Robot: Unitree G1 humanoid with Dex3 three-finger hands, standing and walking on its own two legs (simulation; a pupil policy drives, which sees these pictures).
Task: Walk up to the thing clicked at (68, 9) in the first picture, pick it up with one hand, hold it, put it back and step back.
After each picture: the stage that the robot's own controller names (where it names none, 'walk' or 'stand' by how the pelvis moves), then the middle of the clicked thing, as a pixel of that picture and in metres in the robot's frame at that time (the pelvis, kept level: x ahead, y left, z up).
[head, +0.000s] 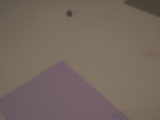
stand; (69, 12) +2.11 +0.18 -0.72
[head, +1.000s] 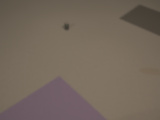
walk; (66, 25) +1.97 +0.14 -0.71
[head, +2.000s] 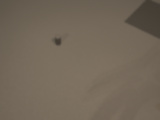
walk; (58, 39) +1.32 +0.18 -0.71
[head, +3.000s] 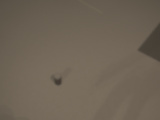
walk; (57, 79) +0.85 +0.18 -0.71
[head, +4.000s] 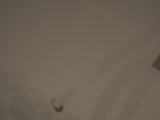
walk; (58, 106) +0.53 +0.17 -0.71
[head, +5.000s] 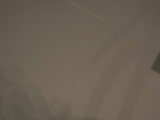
stand; out of the picture +0.37 +0.19 -0.70
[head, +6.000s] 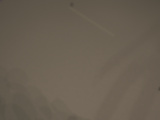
stand; out of the picture +0.36 +0.15 -0.72
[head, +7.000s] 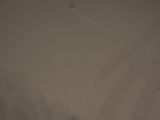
stand; out of the picture +0.37 +0.15 -0.73
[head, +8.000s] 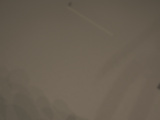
stand; out of the picture +0.36 +0.17 -0.73
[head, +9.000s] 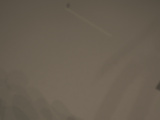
stand; out of the picture +0.35 +0.17 -0.73
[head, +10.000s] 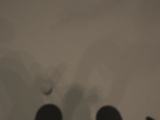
go down; (46, 88) +0.40 +0.17 -0.50
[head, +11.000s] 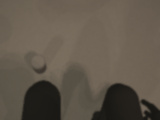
go down; (39, 64) +0.44 +0.20 -0.32
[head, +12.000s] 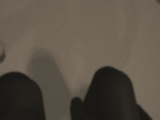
close in; out of the picture +0.43 +0.23 -0.24
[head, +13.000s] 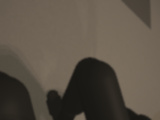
close; out of the picture +0.43 +0.25 -0.22
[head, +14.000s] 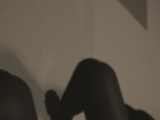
lift; out of the picture +0.42 +0.26 -0.22
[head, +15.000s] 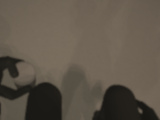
lift; (24, 78) +0.32 +0.20 -0.07
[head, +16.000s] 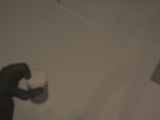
hold; (37, 87) +0.33 +0.15 +0.03
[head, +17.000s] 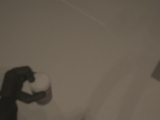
hold; (41, 89) +0.33 +0.15 +0.00
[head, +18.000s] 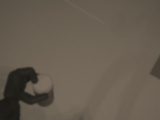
hold; (43, 91) +0.32 +0.14 -0.01
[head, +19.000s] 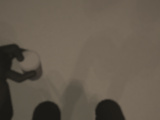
crouch; (31, 66) +0.39 +0.17 -0.08
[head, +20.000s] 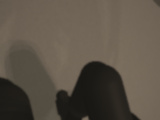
lower; out of the picture +0.44 +0.23 -0.22
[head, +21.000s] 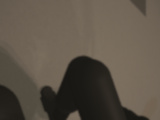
lower; out of the picture +0.45 +0.26 -0.23
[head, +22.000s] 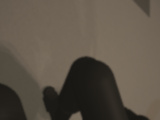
lower; out of the picture +0.45 +0.26 -0.23
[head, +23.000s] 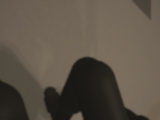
lower; out of the picture +0.44 +0.26 -0.23
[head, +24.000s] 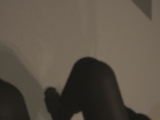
loosen; out of the picture +0.44 +0.26 -0.23
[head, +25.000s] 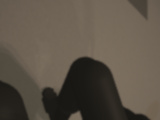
withdraw; out of the picture +0.43 +0.23 -0.23
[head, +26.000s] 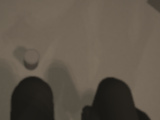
walk; (31, 60) +0.45 +0.18 -0.29
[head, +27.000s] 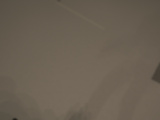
stand; out of the picture +0.37 +0.12 -0.65
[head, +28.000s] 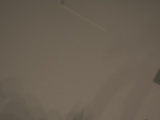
stand; out of the picture +0.38 +0.13 -0.67
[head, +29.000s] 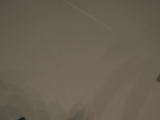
stand; out of the picture +0.37 +0.13 -0.67
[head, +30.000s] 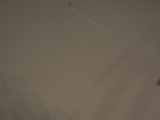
walk; out of the picture +0.40 +0.13 -0.72
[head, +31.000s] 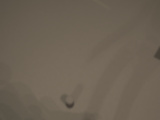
walk; (69, 102) +0.51 +0.09 -0.71
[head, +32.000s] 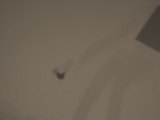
walk; (60, 73) +0.77 +0.11 -0.71
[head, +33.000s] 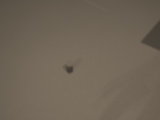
stand; (69, 67) +1.03 +0.18 -0.71
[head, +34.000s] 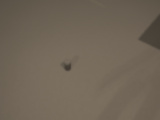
stand; (67, 65) +1.02 +0.14 -0.72
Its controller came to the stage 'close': yes
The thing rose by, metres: 0.71
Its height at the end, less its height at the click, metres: +0.00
